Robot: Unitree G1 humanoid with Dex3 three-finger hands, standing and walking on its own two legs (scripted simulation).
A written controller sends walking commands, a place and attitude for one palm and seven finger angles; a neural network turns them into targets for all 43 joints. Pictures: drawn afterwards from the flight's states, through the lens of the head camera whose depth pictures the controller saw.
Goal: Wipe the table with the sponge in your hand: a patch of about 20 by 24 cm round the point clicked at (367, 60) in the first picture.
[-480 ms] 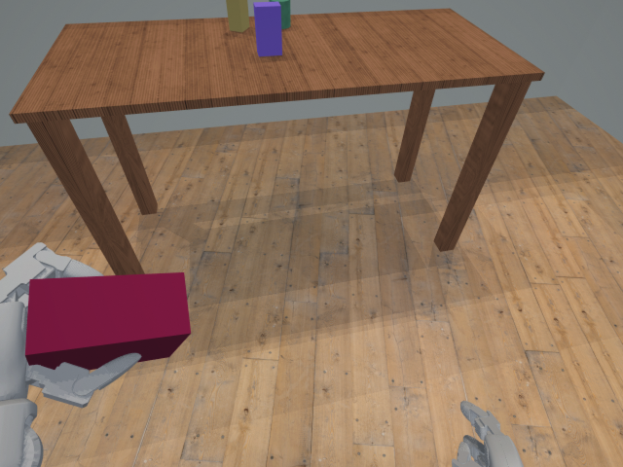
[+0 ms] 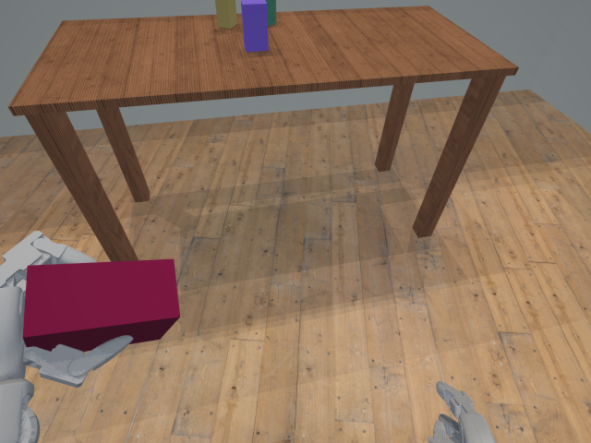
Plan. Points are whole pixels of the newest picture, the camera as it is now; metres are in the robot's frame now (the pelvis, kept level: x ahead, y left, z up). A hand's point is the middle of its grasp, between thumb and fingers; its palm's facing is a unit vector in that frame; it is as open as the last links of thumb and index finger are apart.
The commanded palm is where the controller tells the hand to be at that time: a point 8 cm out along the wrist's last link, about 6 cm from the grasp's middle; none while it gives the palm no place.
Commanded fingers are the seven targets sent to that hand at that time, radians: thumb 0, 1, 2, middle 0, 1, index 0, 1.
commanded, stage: walk to a spot facing it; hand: left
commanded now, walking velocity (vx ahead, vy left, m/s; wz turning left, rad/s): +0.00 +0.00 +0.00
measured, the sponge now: (126, 306) +0.23 +0.20 +0.13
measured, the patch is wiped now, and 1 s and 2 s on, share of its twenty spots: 0.00 0.00 0.00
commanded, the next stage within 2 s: turn to face it in 1.48 s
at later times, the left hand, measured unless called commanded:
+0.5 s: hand (187, 253) +0.29 +0.15 +0.15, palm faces +0.25 -0.89 -0.38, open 10.3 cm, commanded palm +0.24 +0.21 +0.18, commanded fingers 0.00 0.10 1.30 -1.20 -1.60 -1.20 -1.60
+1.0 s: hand (296, 160) +0.44 +0.03 +0.17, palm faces -0.03 -0.89 -0.45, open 10.3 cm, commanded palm +0.41 +0.10 +0.18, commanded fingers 0.00 0.10 1.30 -1.20 -1.60 -1.20 -1.60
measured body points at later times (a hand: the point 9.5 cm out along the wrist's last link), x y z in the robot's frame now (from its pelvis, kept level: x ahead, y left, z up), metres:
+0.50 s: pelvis +0.03 -0.04 -0.01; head +0.04 -0.05 +0.44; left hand +0.27 +0.19 +0.18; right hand +0.15 -0.30 -0.11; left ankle +0.04 +0.10 -0.66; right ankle +0.03 -0.11 -0.74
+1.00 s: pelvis +0.14 -0.07 +0.00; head +0.16 -0.09 +0.45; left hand +0.44 +0.08 +0.20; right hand +0.19 -0.32 -0.10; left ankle +0.17 +0.08 -0.74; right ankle +0.12 -0.20 -0.69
